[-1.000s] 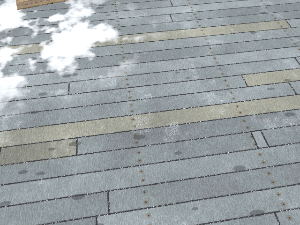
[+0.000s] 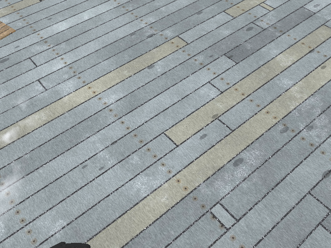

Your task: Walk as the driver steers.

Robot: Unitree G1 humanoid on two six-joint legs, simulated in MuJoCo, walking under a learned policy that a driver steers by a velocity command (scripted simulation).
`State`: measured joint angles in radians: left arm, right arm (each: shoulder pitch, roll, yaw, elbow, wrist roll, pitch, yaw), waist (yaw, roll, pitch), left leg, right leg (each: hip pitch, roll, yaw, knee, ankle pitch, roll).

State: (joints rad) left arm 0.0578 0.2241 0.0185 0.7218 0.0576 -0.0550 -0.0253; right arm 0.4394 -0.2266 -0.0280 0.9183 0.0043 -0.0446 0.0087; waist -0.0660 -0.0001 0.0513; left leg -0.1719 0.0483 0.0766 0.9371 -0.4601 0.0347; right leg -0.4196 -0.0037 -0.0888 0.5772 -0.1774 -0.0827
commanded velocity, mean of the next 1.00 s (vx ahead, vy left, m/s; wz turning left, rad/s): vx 0.50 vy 0.00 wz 0.49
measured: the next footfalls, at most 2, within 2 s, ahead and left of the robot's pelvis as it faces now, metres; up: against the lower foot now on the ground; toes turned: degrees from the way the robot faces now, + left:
left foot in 0.48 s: +0.37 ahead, +0.14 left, +0.00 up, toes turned +20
right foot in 1.00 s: +0.72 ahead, +0.11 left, +0.00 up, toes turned +36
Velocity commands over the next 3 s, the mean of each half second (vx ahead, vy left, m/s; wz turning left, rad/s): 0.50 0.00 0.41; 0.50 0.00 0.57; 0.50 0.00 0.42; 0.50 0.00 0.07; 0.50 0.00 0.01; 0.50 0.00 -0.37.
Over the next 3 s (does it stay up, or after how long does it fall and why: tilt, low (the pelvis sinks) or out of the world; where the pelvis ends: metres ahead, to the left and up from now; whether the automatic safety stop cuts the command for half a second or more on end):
stays up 1.25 0.86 0.01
